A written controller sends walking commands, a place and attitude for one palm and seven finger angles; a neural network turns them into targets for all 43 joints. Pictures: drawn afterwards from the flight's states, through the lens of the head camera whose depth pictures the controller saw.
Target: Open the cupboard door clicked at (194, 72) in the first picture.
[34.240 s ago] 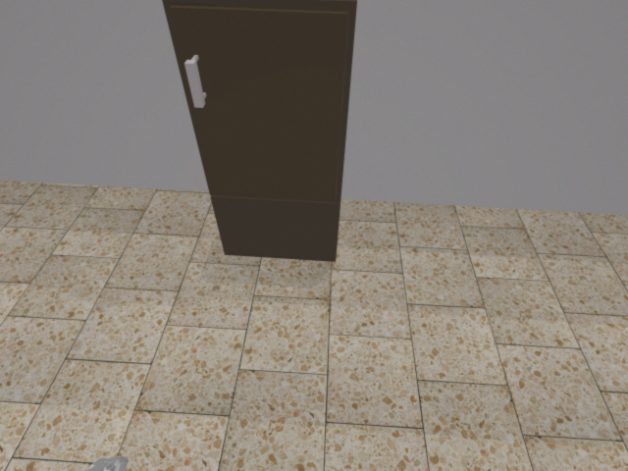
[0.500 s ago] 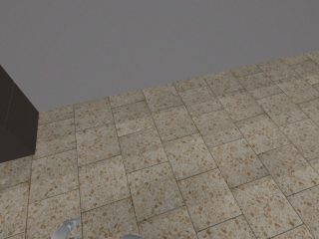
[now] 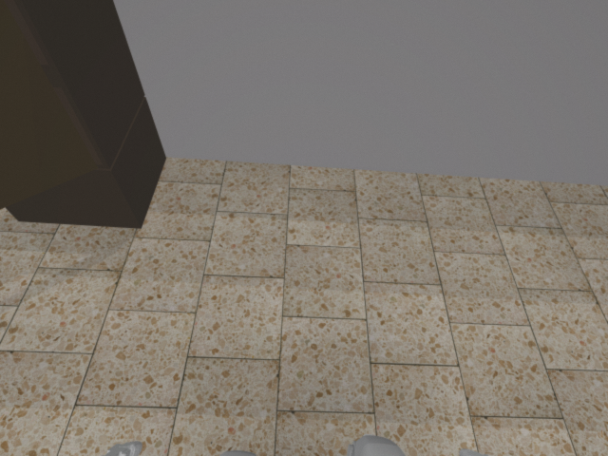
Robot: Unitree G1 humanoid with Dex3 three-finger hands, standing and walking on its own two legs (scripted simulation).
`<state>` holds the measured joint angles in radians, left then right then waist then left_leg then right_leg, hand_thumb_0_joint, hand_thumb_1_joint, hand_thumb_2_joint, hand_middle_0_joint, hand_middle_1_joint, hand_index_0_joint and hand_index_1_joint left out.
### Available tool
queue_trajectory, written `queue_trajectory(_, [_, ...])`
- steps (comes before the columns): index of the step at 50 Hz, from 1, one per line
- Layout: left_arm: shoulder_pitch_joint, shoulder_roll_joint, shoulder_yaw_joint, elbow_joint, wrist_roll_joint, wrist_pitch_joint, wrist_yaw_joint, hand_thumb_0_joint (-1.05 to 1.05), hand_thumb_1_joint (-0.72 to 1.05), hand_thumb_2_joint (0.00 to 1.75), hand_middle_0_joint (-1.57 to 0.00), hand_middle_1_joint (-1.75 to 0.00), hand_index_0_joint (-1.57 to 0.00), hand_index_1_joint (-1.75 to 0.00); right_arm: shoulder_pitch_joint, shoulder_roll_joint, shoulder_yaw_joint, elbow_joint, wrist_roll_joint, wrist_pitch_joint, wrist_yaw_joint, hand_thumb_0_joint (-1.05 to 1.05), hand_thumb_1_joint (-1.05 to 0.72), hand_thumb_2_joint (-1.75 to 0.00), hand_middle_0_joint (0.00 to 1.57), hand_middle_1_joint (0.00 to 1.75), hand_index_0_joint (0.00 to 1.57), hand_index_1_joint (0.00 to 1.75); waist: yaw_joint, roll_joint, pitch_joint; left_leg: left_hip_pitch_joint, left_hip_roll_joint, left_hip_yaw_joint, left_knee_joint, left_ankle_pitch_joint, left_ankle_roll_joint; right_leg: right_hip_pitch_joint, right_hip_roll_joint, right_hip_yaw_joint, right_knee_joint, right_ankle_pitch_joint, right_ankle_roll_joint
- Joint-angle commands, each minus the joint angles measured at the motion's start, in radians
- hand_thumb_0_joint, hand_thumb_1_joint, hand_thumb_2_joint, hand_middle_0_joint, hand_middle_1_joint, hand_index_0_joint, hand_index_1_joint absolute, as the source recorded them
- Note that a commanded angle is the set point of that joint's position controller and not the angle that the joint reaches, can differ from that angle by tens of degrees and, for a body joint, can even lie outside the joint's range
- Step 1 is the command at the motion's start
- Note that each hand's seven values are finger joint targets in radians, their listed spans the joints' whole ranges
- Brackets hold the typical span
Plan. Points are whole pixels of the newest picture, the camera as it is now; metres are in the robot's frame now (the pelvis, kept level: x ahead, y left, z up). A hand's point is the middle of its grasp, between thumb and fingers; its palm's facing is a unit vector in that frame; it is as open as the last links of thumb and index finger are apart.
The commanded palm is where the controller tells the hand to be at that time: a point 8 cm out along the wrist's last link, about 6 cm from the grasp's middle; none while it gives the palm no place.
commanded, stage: turn to face it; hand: left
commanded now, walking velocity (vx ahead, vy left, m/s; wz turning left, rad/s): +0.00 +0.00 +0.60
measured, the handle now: out of the picture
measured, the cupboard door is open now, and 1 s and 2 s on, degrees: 41 41 41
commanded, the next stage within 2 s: take the last steps up to it in 1.10 s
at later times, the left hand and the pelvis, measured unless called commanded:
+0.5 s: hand out of the picture +0.00 +0.19 -0.19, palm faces +0.35 -0.92 -0.20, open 7.4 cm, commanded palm none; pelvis +0.01 -0.02 -0.01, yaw +20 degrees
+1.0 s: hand out of the picture +0.01 +0.17 -0.15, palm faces +0.56 -0.78 -0.28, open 7.4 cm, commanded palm none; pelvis +0.04 -0.05 +0.00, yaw +35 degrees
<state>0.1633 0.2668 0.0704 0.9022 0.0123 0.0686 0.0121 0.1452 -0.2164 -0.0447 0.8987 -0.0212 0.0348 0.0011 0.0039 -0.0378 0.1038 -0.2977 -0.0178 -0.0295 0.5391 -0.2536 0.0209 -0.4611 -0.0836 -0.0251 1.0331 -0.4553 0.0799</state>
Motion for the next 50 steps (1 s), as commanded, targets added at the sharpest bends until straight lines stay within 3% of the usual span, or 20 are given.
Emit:
queue_trajectory(1, [-0.029, 0.055, 0.01, -0.099, -0.001, -0.034, -0.002, 0.0, 0.9, 0.9, -0.2, -0.3, -0.2, -0.3, 0.032, -0.225, -0.067, -0.049, -0.007, -0.012, -0.016, 0.0, -0.9, -0.9, 0.2, 0.3, 0.2, 0.3, -0.031, 0.182, -0.145, 0.104, 0.222, -0.263, -0.174, 0.298, 0.137, 0.041, 0.032, 0.005, -0.173, 0.004, -0.002])
queue_trajectory(4, [0.03, 0.06, 0.012, -0.091, -0.004, -0.042, 0.002, 0.0, 0.9, 0.9, -0.2, -0.3, -0.2, -0.3, -0.009, -0.228, -0.073, -0.063, -0.005, -0.003, -0.012, 0.0, -0.9, -0.9, 0.2, 0.3, 0.2, 0.3, -0.003, 0.205, -0.149, 0.022, 0.197, -0.295, -0.131, 0.285, 0.121, 0.193, 0.07, -0.012, -0.361, 0.071, -0.011])
queue_trajectory(6, [0.107, 0.097, 0.024, -0.075, -0.003, -0.057, 0.009, 0.0, 0.9, 0.9, -0.2, -0.3, -0.2, -0.3, -0.043, -0.199, -0.071, -0.078, 0.007, 0.0, -0.008, 0.0, -0.9, -0.9, 0.2, 0.3, 0.2, 0.3, 0.045, 0.105, -0.152, -0.113, 0.123, -0.263, -0.036, 0.158, 0.056, 0.392, 0.037, 0.013, -0.62, 0.211, -0.023])
queue_trajectory(8, [0.127, 0.234, 0.048, -0.085, 0.018, -0.069, 0.022, 0.0, 0.9, 0.9, -0.2, -0.3, -0.2, -0.3, -0.054, -0.127, -0.065, -0.115, 0.014, 0.0, 0.004, 0.0, -0.9, -0.9, 0.2, 0.3, 0.2, 0.3, 0.068, -0.29, -0.139, -0.308, -0.059, -0.009, 0.421, -0.353, -0.061, 0.409, -0.405, 0.424, -0.816, 0.25, -0.205])
queue_trajectory(10, [0.02, 0.144, 0.023, -0.111, 0.01, -0.07, 0.026, 0.0, 0.9, 0.9, -0.2, -0.3, -0.2, -0.3, -0.027, -0.139, -0.069, -0.085, 0.001, 0.014, 0.015, 0.0, -0.9, -0.9, 0.2, 0.3, 0.2, 0.3, 0.001, -0.171, -0.078, -0.295, 0.018, -0.053, 0.651, -0.259, -0.053, 0.274, -0.322, 0.258, -0.777, 0.286, -0.227])
queue_trajectory(13, [-0.003, 0.11, 0.011, -0.113, 0.008, -0.072, 0.023, 0.0, 0.9, 0.9, -0.2, -0.3, -0.2, -0.3, -0.026, -0.108, -0.058, -0.063, 0.007, 0.023, 0.027, 0.0, -0.9, -0.9, 0.2, 0.3, 0.2, 0.3, -0.013, -0.226, -0.084, -0.268, 0.046, 0.024, 0.603, -0.205, -0.084, 0.319, -0.24, 0.045, -0.7, 0.577, -0.192])
queue_trajectory(18, [0.109, 0.155, 0.029, -0.072, 0.016, -0.076, 0.021, 0.0, 0.9, 0.9, -0.2, -0.3, -0.2, -0.3, -0.1, -0.064, -0.033, -0.081, 0.014, 0.01, 0.034, 0.0, -0.9, -0.9, 0.2, 0.3, 0.2, 0.3, 0.045, -0.149, -0.129, -0.166, 0.026, 0.121, 0.255, -0.206, -0.082, 0.444, -0.263, -0.015, -0.598, 0.778, -0.184])
queue_trajectory(22, [0.078, 0.173, 0.038, -0.071, 0.003, -0.066, 0.008, 0.0, 0.9, 0.9, -0.2, -0.3, -0.2, -0.3, 0.004, -0.107, -0.039, -0.061, 0.01, 0.0, 0.03, 0.0, -0.9, -0.9, 0.2, 0.3, 0.2, 0.3, -0.017, -0.119, -0.146, 0.084, 0.008, 0.134, -0.025, 0.016, -0.053, 0.29, -0.251, -0.093, -0.457, 0.612, -0.106])
queue_trajectory(23, [0.07, 0.146, 0.032, -0.083, -0.002, -0.061, 0.003, 0.0, 0.9, 0.9, -0.2, -0.3, -0.2, -0.3, 0.06, -0.165, -0.055, -0.053, 0.007, -0.008, 0.028, 0.0, -0.9, -0.9, 0.2, 0.3, 0.2, 0.3, -0.05, 0.028, -0.187, 0.229, 0.097, 0.004, -0.096, 0.171, -0.011, 0.16, -0.204, -0.134, -0.3, 0.466, -0.053])
queue_trajectory(24, [0.051, 0.068, 0.016, -0.123, -0.01, -0.056, -0.002, 0.0, 0.9, 0.9, -0.2, -0.3, -0.2, -0.3, 0.146, -0.279, -0.086, -0.048, -0.003, -0.015, 0.017, 0.0, -0.9, -0.9, 0.2, 0.3, 0.2, 0.3, -0.097, 0.331, -0.226, 0.359, 0.383, -0.388, -0.149, 0.536, 0.145, -0.098, -0.054, -0.166, -0.05, -0.128, 0.028])
queue_trajectory(25, [-0.029, 0.075, 0.007, -0.147, -0.001, -0.044, 0.006, 0.0, 0.9, 0.9, -0.2, -0.3, -0.2, -0.3, 0.209, -0.317, -0.091, -0.017, 0.0, -0.007, 0.003, 0.0, -0.9, -0.9, 0.2, 0.3, 0.2, 0.3, -0.122, 0.283, -0.244, 0.328, 0.443, -0.429, -0.152, 0.628, 0.231, -0.127, -0.034, -0.032, 0.085, -0.238, 0.008])
queue_trajectory(28, [-0.047, 0.079, 0.017, -0.117, 0.006, -0.036, 0.003, 0.0, 0.9, 0.9, -0.2, -0.3, -0.2, -0.3, 0.062, -0.238, -0.067, -0.056, -0.006, -0.016, -0.015, 0.0, -0.9, -0.9, 0.2, 0.3, 0.2, 0.3, -0.057, 0.243, -0.141, 0.122, 0.309, -0.322, -0.201, 0.233, 0.171, -0.119, -0.047, 0.034, 0.144, -0.05, -0.003])
queue_trajectory(34, [-0.019, 0.059, 0.01, -0.088, 0.001, -0.033, -0.002, 0.0, 0.9, 0.9, -0.2, -0.3, -0.2, -0.3, 0.052, -0.214, -0.057, -0.048, -0.005, -0.021, -0.02, 0.0, -0.9, -0.9, 0.2, 0.3, 0.2, 0.3, -0.033, 0.145, -0.159, 0.134, 0.242, -0.269, -0.19, 0.307, 0.152, -0.027, 0.006, 0.027, -0.051, 0.005, -0.001])
queue_trajectory(39, [-0.001, 0.05, 0.006, -0.091, -0.001, -0.038, 0.003, 0.0, 0.9, 0.9, -0.2, -0.3, -0.2, -0.3, 0.029, -0.213, -0.066, -0.045, -0.009, -0.006, -0.013, 0.0, -0.9, -0.9, 0.2, 0.3, 0.2, 0.3, -0.022, 0.213, -0.148, 0.058, 0.208, -0.308, -0.174, 0.25, 0.137, 0.123, 0.061, -0.001, -0.286, 0.023, -0.014])
queue_trajectory(42, [0.087, 0.072, 0.016, -0.067, -0.005, -0.052, 0.011, 0.0, 0.9, 0.9, -0.2, -0.3, -0.2, -0.3, -0.008, -0.19, -0.064, -0.056, 0.004, -0.002, -0.01, 0.0, -0.9, -0.9, 0.2, 0.3, 0.2, 0.3, 0.029, 0.15, -0.163, -0.067, 0.146, -0.293, -0.087, 0.207, 0.081, 0.358, 0.066, 0.001, -0.571, 0.203, -0.028])
queue_trajectory(43, [0.122, 0.133, 0.029, -0.063, 0.006, -0.064, 0.019, 0.0, 0.9, 0.9, -0.2, -0.3, -0.2, -0.3, -0.01, -0.145, -0.059, -0.065, 0.013, -0.003, -0.004, 0.0, -0.9, -0.9, 0.2, 0.3, 0.2, 0.3, 0.049, 0.001, -0.175, -0.199, 0.067, -0.221, 0.042, 0.068, 0.027, 0.485, -0.072, 0.148, -0.71, 0.176, -0.062])
queue_trajectory(44, [0.125, 0.209, 0.043, -0.065, 0.018, -0.071, 0.023, 0.0, 0.9, 0.9, -0.2, -0.3, -0.2, -0.3, -0.017, -0.088, -0.05, -0.085, 0.015, -0.005, -0.001, 0.0, -0.9, -0.9, 0.2, 0.3, 0.2, 0.3, 0.054, -0.264, -0.141, -0.315, -0.074, -0.017, 0.276, -0.258, -0.053, 0.483, -0.329, 0.391, -0.779, 0.269, -0.173])
queue_trajectory(45, [0.115, 0.205, 0.034, -0.072, 0.012, -0.072, 0.024, 0.0, 0.9, 0.9, -0.2, -0.3, -0.2, -0.3, -0.031, -0.133, -0.057, -0.084, 0.007, 0.0, 0.003, 0.0, -0.9, -0.9, 0.2, 0.3, 0.2, 0.3, 0.054, -0.213, -0.124, -0.28, -0.024, -0.04, 0.493, -0.353, -0.045, 0.343, -0.405, 0.395, -0.778, 0.354, -0.249])
queue_trajectory(48, [-0.011, 0.112, 0.012, -0.096, 0.007, -0.07, 0.024, 0.0, 0.9, 0.9, -0.2, -0.3, -0.2, -0.3, 0.013, -0.11, -0.06, -0.033, 0.002, 0.025, 0.016, 0.0, -0.9, -0.9, 0.2, 0.3, 0.2, 0.3, -0.021, -0.203, -0.064, -0.261, 0.023, -0.021, 0.665, -0.2, -0.06, 0.249, -0.244, 0.171, -0.744, 0.394, -0.208])
queue_trajectory(50, [0.023, 0.093, 0.005, -0.086, 0.008, -0.079, 0.021, 0.0, 0.9, 0.9, -0.2, -0.3, -0.2, -0.3, -0.006, -0.089, -0.045, -0.035, 0.005, 0.018, 0.018, 0.0, -0.9, -0.9, 0.2, 0.3, 0.2, 0.3, -0.01, -0.196, -0.065, -0.253, 0.025, 0.019, 0.565, -0.191, -0.074, 0.316, -0.211, 0.074, -0.703, 0.609, -0.197])
